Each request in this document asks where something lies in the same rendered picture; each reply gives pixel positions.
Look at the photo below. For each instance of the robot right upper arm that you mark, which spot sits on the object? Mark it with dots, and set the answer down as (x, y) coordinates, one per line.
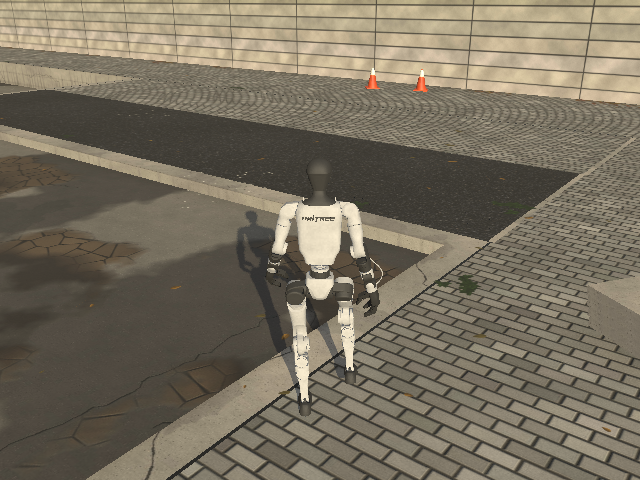
(351, 212)

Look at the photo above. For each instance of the robot left hand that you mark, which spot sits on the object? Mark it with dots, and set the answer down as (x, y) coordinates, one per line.
(272, 281)

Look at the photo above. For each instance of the humanoid robot head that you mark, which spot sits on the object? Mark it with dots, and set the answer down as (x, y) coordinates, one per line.
(319, 174)

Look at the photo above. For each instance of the robot left forearm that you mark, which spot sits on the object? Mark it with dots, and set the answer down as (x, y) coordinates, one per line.
(273, 260)

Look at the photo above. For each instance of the robot right thigh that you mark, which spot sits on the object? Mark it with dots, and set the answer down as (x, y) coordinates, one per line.
(343, 290)

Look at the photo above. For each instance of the robot right forearm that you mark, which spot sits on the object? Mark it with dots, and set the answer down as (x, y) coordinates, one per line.
(366, 271)

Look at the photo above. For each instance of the robot right hand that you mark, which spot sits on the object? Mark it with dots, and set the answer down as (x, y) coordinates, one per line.
(373, 302)

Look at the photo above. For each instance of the robot left upper arm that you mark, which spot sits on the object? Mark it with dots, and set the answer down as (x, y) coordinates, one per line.
(287, 212)

